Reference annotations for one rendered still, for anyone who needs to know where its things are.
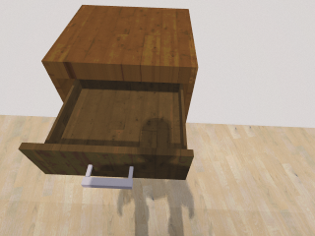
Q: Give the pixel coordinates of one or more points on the cabinet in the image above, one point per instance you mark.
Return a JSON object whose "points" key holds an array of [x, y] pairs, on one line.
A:
{"points": [[128, 44]]}

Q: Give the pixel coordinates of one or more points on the handle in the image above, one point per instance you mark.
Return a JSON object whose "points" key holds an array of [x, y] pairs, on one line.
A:
{"points": [[107, 183]]}

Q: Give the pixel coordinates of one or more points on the drawer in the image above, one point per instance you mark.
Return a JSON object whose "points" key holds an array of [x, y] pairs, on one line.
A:
{"points": [[113, 125]]}

